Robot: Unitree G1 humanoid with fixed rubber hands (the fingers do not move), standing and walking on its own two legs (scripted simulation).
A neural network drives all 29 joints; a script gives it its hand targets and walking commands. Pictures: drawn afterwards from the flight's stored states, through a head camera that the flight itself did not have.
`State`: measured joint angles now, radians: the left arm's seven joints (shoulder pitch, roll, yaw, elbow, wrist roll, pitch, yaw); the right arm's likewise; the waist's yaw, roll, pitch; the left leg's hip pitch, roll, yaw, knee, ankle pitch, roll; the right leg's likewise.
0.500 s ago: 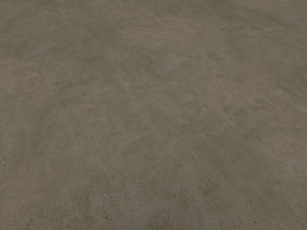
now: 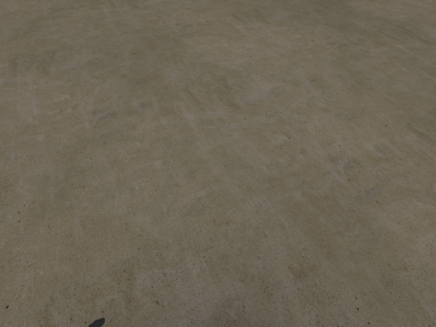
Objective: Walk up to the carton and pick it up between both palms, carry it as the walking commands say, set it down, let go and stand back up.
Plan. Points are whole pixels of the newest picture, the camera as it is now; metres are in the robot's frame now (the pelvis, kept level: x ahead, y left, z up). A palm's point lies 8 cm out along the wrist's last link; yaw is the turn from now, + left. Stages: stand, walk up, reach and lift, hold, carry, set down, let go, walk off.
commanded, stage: walk up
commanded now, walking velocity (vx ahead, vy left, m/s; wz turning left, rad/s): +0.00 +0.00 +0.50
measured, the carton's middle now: out of the picture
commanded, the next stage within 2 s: none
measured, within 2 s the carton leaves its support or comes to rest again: neither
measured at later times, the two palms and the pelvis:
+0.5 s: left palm out of the picture -0.01 +0.27 -0.12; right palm out of the picture +0.14 -0.23 -0.13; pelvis -0.01 +0.00 +0.00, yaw +14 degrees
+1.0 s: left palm out of the picture -0.04 +0.25 -0.11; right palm out of the picture +0.16 -0.21 -0.14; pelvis -0.01 -0.01 +0.00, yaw +28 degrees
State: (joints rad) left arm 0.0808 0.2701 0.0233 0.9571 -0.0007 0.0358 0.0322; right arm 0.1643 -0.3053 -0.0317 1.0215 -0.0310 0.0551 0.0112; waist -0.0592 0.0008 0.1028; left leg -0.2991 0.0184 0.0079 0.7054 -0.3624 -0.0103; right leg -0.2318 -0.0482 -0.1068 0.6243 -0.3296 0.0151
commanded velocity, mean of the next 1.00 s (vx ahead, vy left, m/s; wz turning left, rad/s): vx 0.00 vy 0.00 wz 0.50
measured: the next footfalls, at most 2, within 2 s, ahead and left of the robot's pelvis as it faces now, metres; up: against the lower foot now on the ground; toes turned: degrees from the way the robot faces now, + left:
right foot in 0.36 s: +0.03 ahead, -0.12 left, +0.00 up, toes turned +5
left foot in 0.60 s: -0.02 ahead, +0.13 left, +0.00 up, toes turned +22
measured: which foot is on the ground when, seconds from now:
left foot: down 0.00-0.36, up 0.38-0.58, down 0.60-0.92, up 0.94-1.00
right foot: down 0.00-0.04, up 0.06-0.34, down 0.36-0.60, up 0.62-0.90, down 0.92-1.00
